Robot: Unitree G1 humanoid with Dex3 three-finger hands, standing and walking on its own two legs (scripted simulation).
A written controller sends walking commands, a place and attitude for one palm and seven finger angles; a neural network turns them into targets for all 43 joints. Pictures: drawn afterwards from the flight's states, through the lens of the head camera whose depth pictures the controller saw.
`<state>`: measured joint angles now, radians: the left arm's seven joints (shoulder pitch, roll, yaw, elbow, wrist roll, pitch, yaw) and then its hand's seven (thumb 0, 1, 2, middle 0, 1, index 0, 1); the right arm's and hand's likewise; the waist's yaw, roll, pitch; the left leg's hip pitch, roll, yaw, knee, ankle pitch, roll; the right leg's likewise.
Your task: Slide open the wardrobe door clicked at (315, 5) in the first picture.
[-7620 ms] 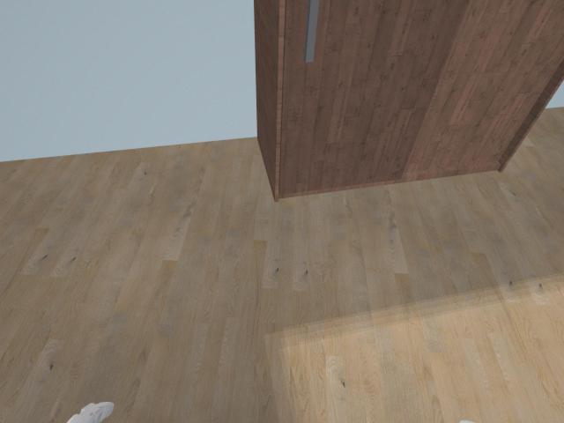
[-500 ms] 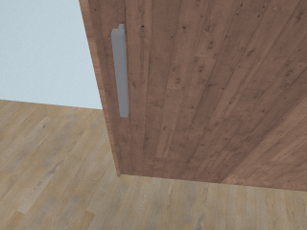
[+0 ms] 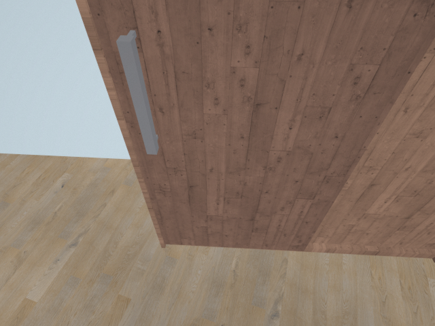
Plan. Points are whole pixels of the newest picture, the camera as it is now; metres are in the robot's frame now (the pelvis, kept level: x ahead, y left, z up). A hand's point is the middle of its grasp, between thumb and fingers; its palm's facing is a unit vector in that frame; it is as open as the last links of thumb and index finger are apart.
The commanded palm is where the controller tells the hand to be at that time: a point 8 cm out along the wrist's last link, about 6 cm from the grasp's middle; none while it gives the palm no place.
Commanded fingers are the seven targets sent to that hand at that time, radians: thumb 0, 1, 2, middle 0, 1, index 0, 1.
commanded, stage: come to a stop and stand still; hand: left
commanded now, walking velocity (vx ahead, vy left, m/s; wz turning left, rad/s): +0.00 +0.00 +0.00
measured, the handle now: (143, 99) +0.56 +0.20 +0.12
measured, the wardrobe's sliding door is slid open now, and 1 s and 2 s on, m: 0.00 0.00 0.00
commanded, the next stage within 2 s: look again from close up in 0.80 s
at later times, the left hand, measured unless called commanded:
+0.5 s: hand out of the picture -0.05 +0.15 -0.17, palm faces +0.02 -0.99 -0.16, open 7.3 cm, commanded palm none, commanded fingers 0.00 0.90 0.90 -0.20 -0.30 -0.20 -0.30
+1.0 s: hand out of the picture -0.01 +0.18 -0.16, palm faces +0.01 -0.98 -0.22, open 7.3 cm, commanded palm none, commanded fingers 0.00 0.90 0.90 -0.20 -0.30 -0.20 -0.30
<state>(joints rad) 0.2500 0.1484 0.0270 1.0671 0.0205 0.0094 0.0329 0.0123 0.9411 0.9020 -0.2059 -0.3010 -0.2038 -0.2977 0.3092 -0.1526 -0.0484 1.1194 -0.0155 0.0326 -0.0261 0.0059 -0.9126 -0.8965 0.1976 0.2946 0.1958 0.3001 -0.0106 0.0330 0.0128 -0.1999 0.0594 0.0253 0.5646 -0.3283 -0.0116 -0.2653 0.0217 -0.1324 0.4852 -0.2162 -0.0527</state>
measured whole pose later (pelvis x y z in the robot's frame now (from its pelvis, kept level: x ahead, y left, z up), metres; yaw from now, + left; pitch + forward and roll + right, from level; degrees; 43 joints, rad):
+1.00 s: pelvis -0.01 +0.01 +0.00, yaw -1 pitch -2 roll +1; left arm 0.29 0.13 0.00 1.11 0.01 -0.02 0.03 0.01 0.93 0.90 -0.20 -0.30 -0.20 -0.30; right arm 0.36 -0.13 0.02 1.10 -0.02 -0.03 -0.03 0.01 -0.91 -0.90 0.20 0.29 0.20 0.30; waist -0.01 0.03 0.03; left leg -0.13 -0.01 0.06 0.44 -0.28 0.01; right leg -0.27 -0.03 -0.09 0.50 -0.20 -0.03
